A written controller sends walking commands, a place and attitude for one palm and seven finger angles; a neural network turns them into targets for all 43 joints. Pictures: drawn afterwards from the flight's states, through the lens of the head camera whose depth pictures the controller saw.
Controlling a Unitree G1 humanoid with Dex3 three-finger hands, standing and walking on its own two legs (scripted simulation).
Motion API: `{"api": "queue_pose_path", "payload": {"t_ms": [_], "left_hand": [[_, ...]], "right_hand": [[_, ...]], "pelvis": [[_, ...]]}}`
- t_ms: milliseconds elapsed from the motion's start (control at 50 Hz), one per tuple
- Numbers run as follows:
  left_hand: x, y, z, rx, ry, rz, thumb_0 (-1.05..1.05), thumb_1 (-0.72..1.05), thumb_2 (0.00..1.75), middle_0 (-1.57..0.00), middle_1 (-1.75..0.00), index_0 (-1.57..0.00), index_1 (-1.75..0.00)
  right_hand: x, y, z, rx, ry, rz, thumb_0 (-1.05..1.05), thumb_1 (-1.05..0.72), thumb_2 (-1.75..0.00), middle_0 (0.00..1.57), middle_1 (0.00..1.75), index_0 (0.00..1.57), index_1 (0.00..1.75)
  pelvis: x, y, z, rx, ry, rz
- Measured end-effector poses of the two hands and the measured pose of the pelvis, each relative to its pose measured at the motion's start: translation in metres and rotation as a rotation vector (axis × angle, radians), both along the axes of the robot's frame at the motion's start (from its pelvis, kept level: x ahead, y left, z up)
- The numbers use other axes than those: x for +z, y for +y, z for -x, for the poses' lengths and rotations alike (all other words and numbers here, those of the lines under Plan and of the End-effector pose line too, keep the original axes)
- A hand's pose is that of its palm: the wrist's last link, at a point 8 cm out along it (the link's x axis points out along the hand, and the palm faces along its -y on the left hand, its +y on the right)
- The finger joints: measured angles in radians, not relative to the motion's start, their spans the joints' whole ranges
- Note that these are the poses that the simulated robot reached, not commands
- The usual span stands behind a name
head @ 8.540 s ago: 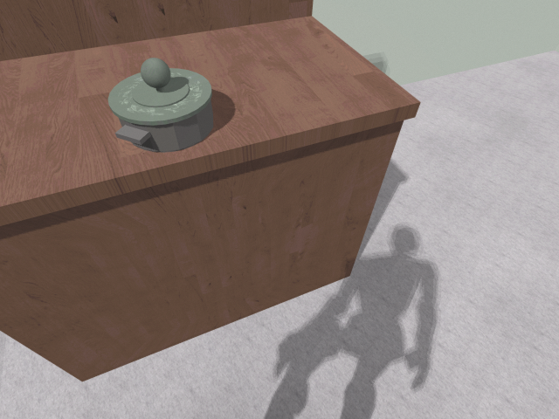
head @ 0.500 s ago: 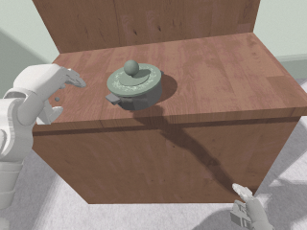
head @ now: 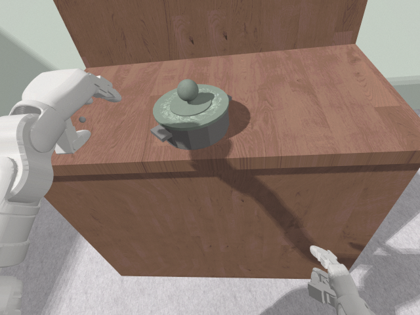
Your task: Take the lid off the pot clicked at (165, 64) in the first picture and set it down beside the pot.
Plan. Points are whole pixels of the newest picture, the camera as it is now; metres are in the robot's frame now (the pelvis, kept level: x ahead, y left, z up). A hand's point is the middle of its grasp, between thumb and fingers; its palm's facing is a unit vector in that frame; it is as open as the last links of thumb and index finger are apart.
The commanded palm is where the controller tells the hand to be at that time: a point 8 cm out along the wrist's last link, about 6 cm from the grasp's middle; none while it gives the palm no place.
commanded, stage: reach forward and open the fingers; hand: left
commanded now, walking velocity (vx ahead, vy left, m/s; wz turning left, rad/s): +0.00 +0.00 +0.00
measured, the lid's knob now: (187, 90) +0.55 +0.12 +0.17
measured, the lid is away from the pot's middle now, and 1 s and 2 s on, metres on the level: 0.00 0.00 0.00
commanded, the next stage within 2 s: move the open hand above the knob in 0.04 s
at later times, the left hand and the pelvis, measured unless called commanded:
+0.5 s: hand (105, 106) +0.37 +0.22 +0.25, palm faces +0.01 -0.03 -1.00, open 10.2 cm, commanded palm +0.33 +0.22 +0.32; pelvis +0.01 +0.00 +0.00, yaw +1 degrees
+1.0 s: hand (140, 85) +0.43 +0.18 +0.26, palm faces -0.06 -0.06 -1.00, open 10.2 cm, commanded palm +0.40 +0.18 +0.32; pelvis +0.02 +0.00 +0.00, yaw +0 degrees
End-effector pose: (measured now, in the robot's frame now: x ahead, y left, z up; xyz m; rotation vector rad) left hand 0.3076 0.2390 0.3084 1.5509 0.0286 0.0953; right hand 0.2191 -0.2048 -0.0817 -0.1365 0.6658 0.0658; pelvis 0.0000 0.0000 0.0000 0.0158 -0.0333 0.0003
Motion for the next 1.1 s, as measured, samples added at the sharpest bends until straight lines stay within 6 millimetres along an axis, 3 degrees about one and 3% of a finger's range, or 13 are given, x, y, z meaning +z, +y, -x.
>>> {"api": "queue_pose_path", "payload": {"t_ms": [280,840,1100], "left_hand": [[-0.003,-0.001,-0.009,-0.001,0.014,0.017,0.00,-0.45,1.74,-0.89,-0.09,-0.90,-0.08],[-0.001,-0.045,-0.089,-0.007,0.091,0.034,0.00,-0.44,1.74,-0.89,-0.09,-0.89,-0.08],[0.004,-0.075,-0.119,-0.032,0.110,0.040,0.00,-0.44,1.74,-0.89,-0.09,-0.89,-0.08]], "right_hand": [[-0.002,0.004,-0.005,0.011,0.016,0.008,0.01,-0.90,-0.90,0.20,0.29,0.20,0.30],[-0.016,-0.022,0.009,-0.068,0.106,0.018,0.01,-0.90,-0.90,0.20,0.29,0.20,0.30],[-0.017,-0.020,0.005,-0.077,0.121,0.017,0.01,-0.90,-0.90,0.20,0.29,0.20,0.30]], "pelvis": [[0.000,0.000,-0.004,0.011,0.006,0.003],[0.000,-0.005,-0.019,0.004,0.041,-0.007],[0.000,-0.003,-0.028,0.006,0.053,-0.008]]}}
